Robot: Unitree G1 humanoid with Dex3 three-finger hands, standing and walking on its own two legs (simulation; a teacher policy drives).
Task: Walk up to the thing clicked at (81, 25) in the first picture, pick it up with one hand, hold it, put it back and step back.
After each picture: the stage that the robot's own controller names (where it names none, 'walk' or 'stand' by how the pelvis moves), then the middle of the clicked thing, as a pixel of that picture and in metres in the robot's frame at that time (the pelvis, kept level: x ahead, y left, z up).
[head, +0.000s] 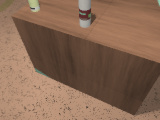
stand; (84, 6) +0.85 -0.01 +0.01
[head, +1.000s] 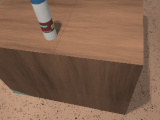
walk; (44, 17) +0.71 +0.21 +0.02
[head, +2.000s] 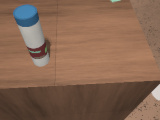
stand; (34, 40) +0.48 +0.19 +0.05
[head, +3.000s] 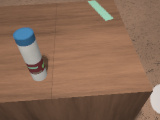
walk; (32, 57) +0.48 +0.22 +0.01
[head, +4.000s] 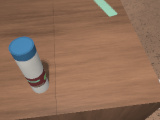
stand; (32, 69) +0.38 +0.19 +0.02
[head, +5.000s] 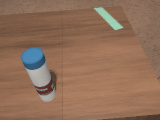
stand; (41, 77) +0.38 +0.18 +0.01
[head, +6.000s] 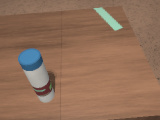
stand; (39, 78) +0.37 +0.19 +0.01
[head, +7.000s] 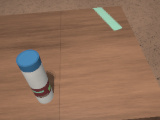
stand; (38, 80) +0.37 +0.19 +0.01
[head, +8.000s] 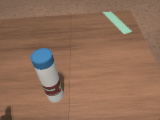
rise first; (49, 78) +0.38 +0.17 +0.01
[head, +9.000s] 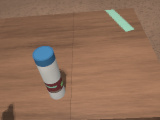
go down; (51, 75) +0.39 +0.16 +0.01
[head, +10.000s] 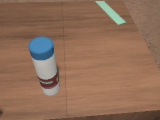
go down; (46, 70) +0.39 +0.14 +0.03
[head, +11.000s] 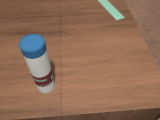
approach; (40, 67) +0.39 +0.15 +0.03
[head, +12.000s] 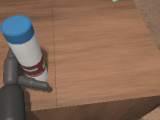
close; (29, 55) +0.40 +0.16 +0.08
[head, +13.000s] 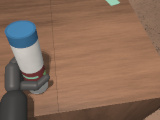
lift; (31, 63) +0.38 +0.15 +0.08
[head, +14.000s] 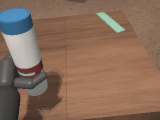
lift; (27, 58) +0.32 +0.16 +0.20
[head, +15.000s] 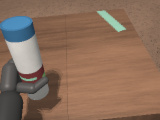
hold; (29, 63) +0.33 +0.16 +0.17
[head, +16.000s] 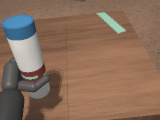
hold; (30, 62) +0.33 +0.16 +0.17
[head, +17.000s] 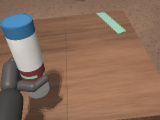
hold; (29, 61) +0.33 +0.16 +0.18
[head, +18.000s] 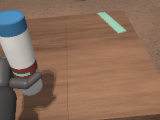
crouch; (22, 58) +0.33 +0.18 +0.19
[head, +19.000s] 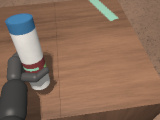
lower; (31, 56) +0.40 +0.16 +0.11
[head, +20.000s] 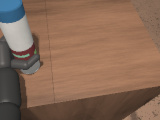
lower; (20, 41) +0.44 +0.16 +0.09
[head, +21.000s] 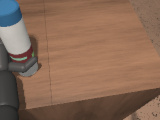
lower; (18, 44) +0.44 +0.17 +0.09
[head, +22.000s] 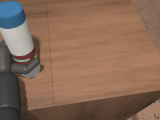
lower; (21, 45) +0.43 +0.17 +0.09
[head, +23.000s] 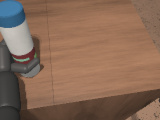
lower; (21, 45) +0.43 +0.17 +0.09
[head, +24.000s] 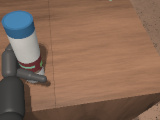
open; (28, 53) +0.41 +0.15 +0.08
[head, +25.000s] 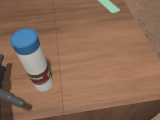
sink last; (35, 65) +0.39 +0.15 +0.06
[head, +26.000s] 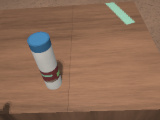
stand; (47, 64) +0.41 +0.17 +0.05
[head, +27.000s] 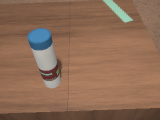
stand; (47, 62) +0.41 +0.15 +0.05
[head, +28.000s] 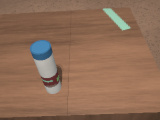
stand; (48, 70) +0.42 +0.16 +0.01
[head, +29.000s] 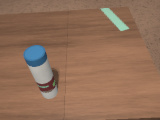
stand; (43, 75) +0.39 +0.17 +0.01
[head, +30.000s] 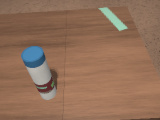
stand; (41, 76) +0.38 +0.18 +0.01
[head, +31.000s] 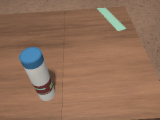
stand; (40, 77) +0.38 +0.18 +0.01
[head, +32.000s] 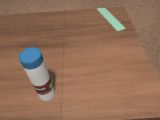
stand; (39, 77) +0.38 +0.19 +0.01
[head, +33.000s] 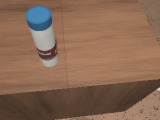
walk; (45, 41) +0.46 +0.14 +0.02
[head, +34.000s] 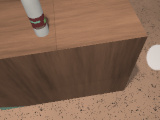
walk; (34, 12) +0.66 +0.24 +0.04
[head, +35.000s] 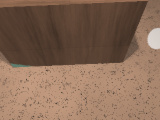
walk; out of the picture +0.95 +0.15 +0.04
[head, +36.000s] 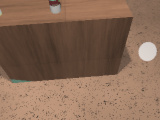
stand; out of the picture +0.99 +0.19 +0.01
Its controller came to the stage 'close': yes
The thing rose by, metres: 0.19
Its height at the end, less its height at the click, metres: +0.00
